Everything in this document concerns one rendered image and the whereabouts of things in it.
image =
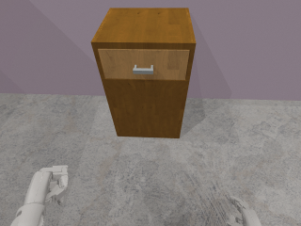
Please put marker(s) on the drawer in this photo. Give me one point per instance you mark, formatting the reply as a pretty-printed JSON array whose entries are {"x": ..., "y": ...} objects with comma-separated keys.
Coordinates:
[{"x": 168, "y": 64}]

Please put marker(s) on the right robot hand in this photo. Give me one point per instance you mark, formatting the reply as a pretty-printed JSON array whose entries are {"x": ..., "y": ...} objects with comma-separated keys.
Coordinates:
[{"x": 249, "y": 216}]

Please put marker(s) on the robot left forearm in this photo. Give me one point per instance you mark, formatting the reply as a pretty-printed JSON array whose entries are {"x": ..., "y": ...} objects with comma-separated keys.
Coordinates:
[{"x": 32, "y": 214}]

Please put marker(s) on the cabinet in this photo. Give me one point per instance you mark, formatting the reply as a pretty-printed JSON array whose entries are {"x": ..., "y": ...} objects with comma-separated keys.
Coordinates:
[{"x": 146, "y": 107}]

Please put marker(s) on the left robot hand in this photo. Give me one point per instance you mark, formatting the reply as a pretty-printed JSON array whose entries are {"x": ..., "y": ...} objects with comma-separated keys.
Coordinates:
[{"x": 41, "y": 184}]

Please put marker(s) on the handle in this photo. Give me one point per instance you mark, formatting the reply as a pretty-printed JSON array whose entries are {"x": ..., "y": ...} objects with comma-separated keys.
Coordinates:
[{"x": 143, "y": 70}]

